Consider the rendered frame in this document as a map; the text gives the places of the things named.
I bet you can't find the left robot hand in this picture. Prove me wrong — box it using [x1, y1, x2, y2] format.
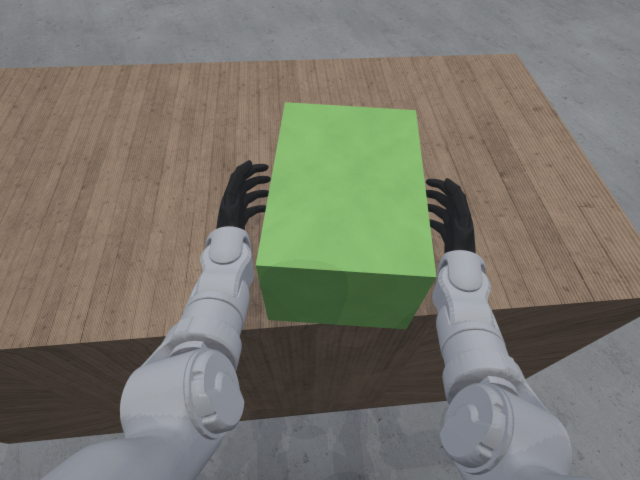
[216, 160, 271, 230]

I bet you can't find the right robot hand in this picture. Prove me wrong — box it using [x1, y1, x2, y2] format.
[426, 178, 476, 254]

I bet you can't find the robot left forearm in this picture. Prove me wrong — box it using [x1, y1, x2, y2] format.
[120, 226, 254, 432]

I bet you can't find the robot right upper arm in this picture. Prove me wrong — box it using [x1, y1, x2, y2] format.
[440, 383, 601, 480]

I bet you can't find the robot right forearm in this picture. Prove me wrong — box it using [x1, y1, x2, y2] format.
[432, 250, 550, 413]

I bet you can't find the carton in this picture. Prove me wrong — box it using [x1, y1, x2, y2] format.
[256, 102, 436, 329]

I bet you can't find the pedestal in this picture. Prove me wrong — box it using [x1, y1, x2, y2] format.
[0, 54, 640, 444]

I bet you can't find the robot left upper arm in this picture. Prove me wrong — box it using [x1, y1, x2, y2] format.
[40, 348, 244, 480]

